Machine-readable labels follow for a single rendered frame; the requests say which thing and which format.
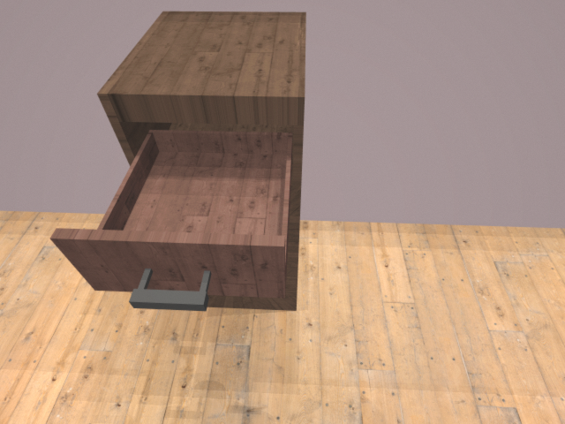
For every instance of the drawer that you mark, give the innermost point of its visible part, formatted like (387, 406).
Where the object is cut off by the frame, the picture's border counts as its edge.
(194, 201)

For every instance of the handle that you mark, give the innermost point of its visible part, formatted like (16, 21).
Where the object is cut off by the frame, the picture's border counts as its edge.
(168, 299)

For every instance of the cabinet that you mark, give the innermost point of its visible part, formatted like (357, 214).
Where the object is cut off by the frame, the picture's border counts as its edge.
(224, 71)

